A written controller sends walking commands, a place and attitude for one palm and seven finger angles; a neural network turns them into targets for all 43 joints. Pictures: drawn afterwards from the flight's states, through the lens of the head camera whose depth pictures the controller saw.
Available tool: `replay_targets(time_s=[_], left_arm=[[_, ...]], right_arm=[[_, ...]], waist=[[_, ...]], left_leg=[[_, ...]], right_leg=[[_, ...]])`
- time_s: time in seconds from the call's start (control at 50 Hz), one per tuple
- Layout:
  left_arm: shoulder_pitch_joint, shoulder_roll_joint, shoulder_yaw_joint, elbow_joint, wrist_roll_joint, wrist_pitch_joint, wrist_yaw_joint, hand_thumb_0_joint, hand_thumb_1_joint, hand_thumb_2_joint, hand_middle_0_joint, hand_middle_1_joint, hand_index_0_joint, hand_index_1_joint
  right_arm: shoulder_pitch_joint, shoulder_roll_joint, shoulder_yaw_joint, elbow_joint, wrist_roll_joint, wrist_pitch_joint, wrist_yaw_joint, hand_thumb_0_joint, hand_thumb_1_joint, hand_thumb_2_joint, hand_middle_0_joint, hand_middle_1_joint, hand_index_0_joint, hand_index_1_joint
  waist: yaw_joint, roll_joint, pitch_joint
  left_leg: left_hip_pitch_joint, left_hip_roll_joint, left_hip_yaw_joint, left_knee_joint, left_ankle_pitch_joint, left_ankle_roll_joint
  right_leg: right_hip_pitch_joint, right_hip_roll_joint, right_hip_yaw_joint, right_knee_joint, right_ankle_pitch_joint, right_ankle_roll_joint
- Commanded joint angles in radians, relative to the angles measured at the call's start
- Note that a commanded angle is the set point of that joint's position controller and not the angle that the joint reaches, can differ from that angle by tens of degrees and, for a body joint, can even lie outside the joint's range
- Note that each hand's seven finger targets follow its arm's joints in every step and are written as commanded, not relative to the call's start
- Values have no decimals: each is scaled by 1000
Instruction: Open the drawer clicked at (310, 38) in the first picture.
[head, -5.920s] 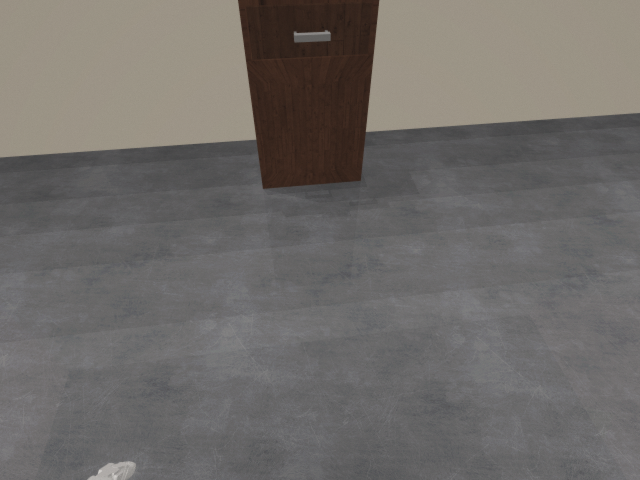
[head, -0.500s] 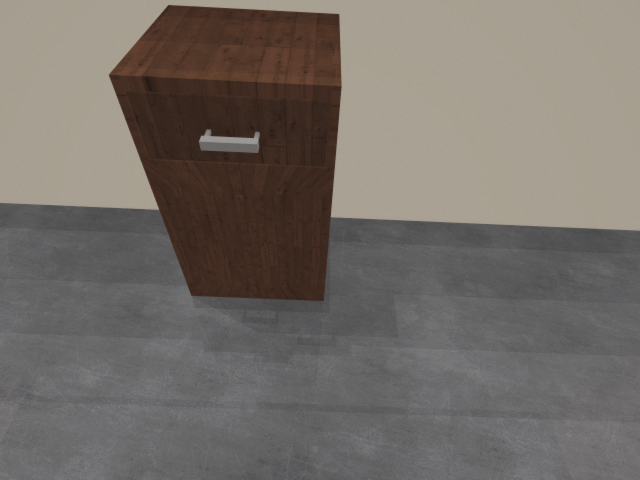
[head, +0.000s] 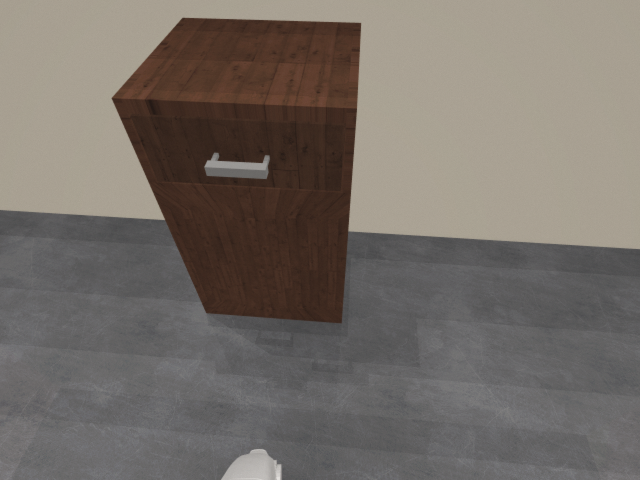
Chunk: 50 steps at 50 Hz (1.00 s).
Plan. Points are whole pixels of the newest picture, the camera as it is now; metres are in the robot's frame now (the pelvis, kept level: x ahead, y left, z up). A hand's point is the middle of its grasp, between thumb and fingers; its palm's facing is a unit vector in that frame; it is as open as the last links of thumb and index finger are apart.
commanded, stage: take the last steps up to it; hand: left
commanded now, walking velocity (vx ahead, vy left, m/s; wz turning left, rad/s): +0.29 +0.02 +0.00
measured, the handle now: (239, 163) +0.73 +0.24 -0.05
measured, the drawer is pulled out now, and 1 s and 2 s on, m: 0.00 0.00 0.00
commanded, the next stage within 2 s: come to a stop and stand still in 0.34 s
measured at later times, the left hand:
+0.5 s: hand (188, 402) +0.26 +0.24 -0.17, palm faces +0.00 -0.98 -0.21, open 7.3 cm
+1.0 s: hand (171, 426) +0.23 +0.27 -0.20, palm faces +0.05 -0.98 -0.21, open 7.3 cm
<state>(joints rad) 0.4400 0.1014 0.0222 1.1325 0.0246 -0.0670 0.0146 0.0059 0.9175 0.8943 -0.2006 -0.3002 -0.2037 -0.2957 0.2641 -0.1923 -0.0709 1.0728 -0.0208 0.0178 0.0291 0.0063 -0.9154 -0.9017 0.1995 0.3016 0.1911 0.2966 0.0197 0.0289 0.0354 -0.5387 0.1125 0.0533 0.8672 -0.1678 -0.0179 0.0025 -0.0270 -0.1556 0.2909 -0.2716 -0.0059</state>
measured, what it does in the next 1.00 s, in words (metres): walks ahead: left foot, then right foot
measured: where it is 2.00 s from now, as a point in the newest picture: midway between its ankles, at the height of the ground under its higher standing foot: outside the picture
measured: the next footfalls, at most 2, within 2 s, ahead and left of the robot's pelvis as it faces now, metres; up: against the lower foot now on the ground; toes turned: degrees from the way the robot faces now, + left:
left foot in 0.14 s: +0.18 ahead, +0.15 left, +0.00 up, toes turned +8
right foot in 0.58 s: +0.30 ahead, -0.08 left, +0.00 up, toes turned -9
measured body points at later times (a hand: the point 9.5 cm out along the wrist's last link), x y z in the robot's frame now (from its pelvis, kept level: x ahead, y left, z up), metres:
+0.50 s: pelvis +0.17 +0.06 +0.00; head +0.17 +0.06 +0.45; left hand +0.26 +0.29 -0.15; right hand +0.16 -0.17 -0.16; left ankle +0.14 +0.14 -0.75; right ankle +0.23 -0.07 -0.71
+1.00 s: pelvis +0.15 +0.08 -0.02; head +0.17 +0.10 +0.43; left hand +0.22 +0.32 -0.18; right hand +0.19 -0.17 -0.16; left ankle +0.14 +0.18 -0.75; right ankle +0.25 -0.07 -0.74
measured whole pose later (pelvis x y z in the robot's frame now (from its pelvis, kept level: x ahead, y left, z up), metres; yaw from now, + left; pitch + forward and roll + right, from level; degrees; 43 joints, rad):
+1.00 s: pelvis +0.15 +0.08 -0.02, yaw -1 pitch -2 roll +0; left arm 0.16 0.20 0.06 1.02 0.02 0.06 0.04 0.00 0.92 0.89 -0.20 -0.30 -0.20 -0.30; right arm 0.23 -0.17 -0.05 1.02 -0.02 0.02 -0.02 0.00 -0.92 -0.90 0.20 0.30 0.19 0.30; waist 0.01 -0.05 0.06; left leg -0.22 0.00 0.06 0.60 -0.35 0.02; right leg -0.43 -0.08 -0.06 0.62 -0.27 0.02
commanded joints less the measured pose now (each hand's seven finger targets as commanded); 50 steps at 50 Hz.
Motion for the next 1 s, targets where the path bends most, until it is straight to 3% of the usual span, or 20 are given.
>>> replay_targets(time_s=[0.0, 0.04, 0.08, 0.1, 0.12, 0.14, 0.2, 0.28, 0.44, 0.5, 0.54, 0.58, 0.6, 0.64, 0.74, 0.88, 0.9, 0.94, 0.96, 0.98], left_arm=[[48, 175, 34, -24, 5, -13, 9, 0, 900, 900, -200, -300, -200, -300], [52, 181, 39, -14, 5, -6, 10, 0, 900, 900, -200, -300, -200, -300], [28, 175, 42, -16, 0, 1, 10, 0, 900, 900, -200, -300, -200, -300], [51, 139, 37, -19, -7, 2, 5, 0, 900, 900, -200, -300, -200, -300], [88, 85, 26, -37, -18, 4, -4, 0, 900, 900, -200, -300, -200, -300], [25, 106, 27, -66, -10, 6, 0, 0, 900, 900, -200, -300, -200, -300], [-87, 95, 34, -66, -3, 18, -10, 0, 900, 900, -200, -300, -200, -300], [-35, 58, 33, -54, 2, 43, -13, 0, 900, 900, -200, -300, -200, -300], [-218, 85, 25, -134, -1, 62, -14, 0, 900, 900, -200, -300, -200, -300], [-201, 86, 18, -126, -5, 63, -1, 0, 900, 900, -200, -300, -200, -300], [-141, 142, 25, -108, -4, 54, 7, 0, 900, 900, -200, -300, -200, -300], [-141, 226, 32, -108, -8, 50, 19, 0, 900, 900, -200, -300, -200, -300], [-144, 250, 35, -115, -10, 57, 18, 0, 900, 900, -200, -300, -200, -300], [-153, 254, 48, -120, -8, 57, 31, 0, 900, 900, -200, -300, -200, -300], [-255, 245, 65, -173, 6, 77, 44, 0, 900, 900, -200, -300, -200, -300], [-311, 240, 72, -194, 9, 99, 33, 0, 900, 900, -200, -300, -200, -300], [-314, 218, 64, -194, 0, 105, 28, 0, 900, 900, -200, -300, -200, -300], [-303, 114, 38, -207, -17, 114, 18, 0, 900, 900, -200, -300, -200, -300], [-304, 133, 39, -200, -8, 113, 13, 0, 900, 900, -200, -300, -200, -300], [-293, 143, 44, -172, 0, 122, 11, 0, 900, 900, -200, -300, -200, -300]], right_arm=[[-142, 5, 13, -111, 2, -47, 8, 0, -900, -900, 200, 300, 200, 300], [-130, -3, 13, -110, 2, -57, 5, 0, -900, -900, 200, 300, 200, 300], [34, -41, 4, -57, -6, -72, -9, 0, -900, -900, 200, 300, 200, 300], [179, -118, -13, -19, -13, -80, -22, 0, -900, -900, 200, 300, 200, 300], [277, -220, -37, 3, -16, -83, -36, 0, -900, -900, 200, 300, 200, 300], [308, -232, -34, 11, -3, -69, -44, 0, -900, -900, 200, 300, 200, 300], [85, -100, -3, -41, -2, -77, -50, 0, -900, -900, 200, 300, 200, 300], [59, -40, 11, -42, -1, -100, -57, 0, -900, -900, 200, 300, 200, 300], [85, -71, 15, -30, -8, -80, -58, 0, -900, -900, 200, 300, 200, 300], [65, -72, 21, -19, -6, -65, -68, 0, -900, -900, 200, 300, 200, 300], [72, -59, 22, -6, 5, -54, -68, 0, -900, -900, 200, 300, 200, 300], [135, -18, 23, -3, 22, -37, -62, 0, -900, -900, 200, 300, 200, 300], [167, -9, 15, 4, 23, -25, -60, 0, -900, -900, 200, 300, 200, 300], [143, -12, 10, 4, 21, 3, -66, 0, -900, -900, 200, 300, 200, 300], [83, -14, 1, -29, 22, 25, -61, 0, -900, -900, 200, 300, 200, 300], [177, 4, 7, -32, 11, 14, -47, 0, -900, -900, 200, 300, 200, 300], [201, -13, 9, -28, 9, 5, -47, 0, -900, -900, 200, 300, 200, 300], [116, -128, -4, -75, -11, -10, -53, 0, -900, -900, 200, 300, 200, 300], [25, -132, 6, -108, -13, -10, -56, 0, -900, -900, 200, 300, 200, 300], [-29, -125, 10, -110, -15, -18, -63, 0, -900, -900, 200, 300, 200, 300]], waist=[[24, -168, 111], [19, -175, 89], [-63, -103, 7], [-110, 55, -109], [-121, 306, -209], [-135, 256, -199], [-70, 69, 27], [-8, 45, -7], [-28, 65, 56], [-10, 54, 32], [17, -16, -14], [-15, -127, -55], [-26, -107, -55], [-1, -258, -132], [-1, -148, -153], [-52, -192, -135], [-64, -145, -116], [-54, 260, 14], [-29, 199, 70], [-19, 237, 86]], left_leg=[[-1, -11, 45, -171, -35, 11], [85, -33, 62, -237, -62, 28], [364, -72, 77, -370, -13, 44], [593, 23, -28, -409, 22, 69], [782, 279, -375, -487, 101, 159], [747, 334, -452, -572, 90, 206], [405, 264, -278, -646, 4, 194], [351, 191, -87, -647, 273, 175], [397, 175, -36, -620, 389, 189], [392, 148, -7, -504, 546, 141], [375, 82, 21, -401, 395, 69], [236, -29, 43, -337, -51, 7], [255, -64, 46, -294, -167, 4], [231, -71, 38, -56, -409, -10], [167, -88, -62, 143, -416, -13], [387, -107, 8, -320, -154, -4], [452, -87, -15, -433, -107, 3], [242, 203, -399, -741, -366, 87], [98, 238, -420, -793, -448, 127], [81, 206, -390, -811, -442, 108]], right_leg=[[-78, -263, 144, -96, 225, -121], [-69, -262, 138, -35, 275, -114], [-153, -207, 80, 192, 341, -81], [-255, -140, 31, 425, 239, -46], [-496, -9, -23, 709, -231, -1], [-562, -3, 81, 873, -330, -17], [-585, -107, 138, 960, -137, -14], [-487, -110, 123, 816, -48, 17], [-468, -87, 90, 480, 9, 27], [-309, -49, 71, 301, 84, 25], [-172, -75, 93, 131, 375, 27], [-48, -273, 270, 213, 912, -87], [-79, -323, 242, 207, 984, -125], [-55, -357, 309, 146, 1023, -207], [-106, -345, 275, 111, 799, -216], [-307, -234, 235, 69, 84, -102], [-384, -186, 203, 118, -68, -60], [-493, -11, 84, 388, -202, 28], [-424, -28, 161, 465, -152, 18], [-406, -33, 199, 521, -132, 22]])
